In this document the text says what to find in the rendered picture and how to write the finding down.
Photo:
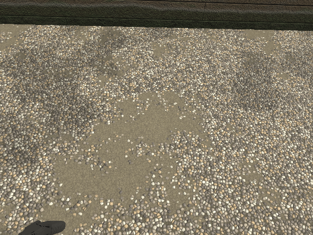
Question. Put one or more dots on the left robot hand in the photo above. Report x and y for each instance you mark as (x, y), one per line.
(49, 227)

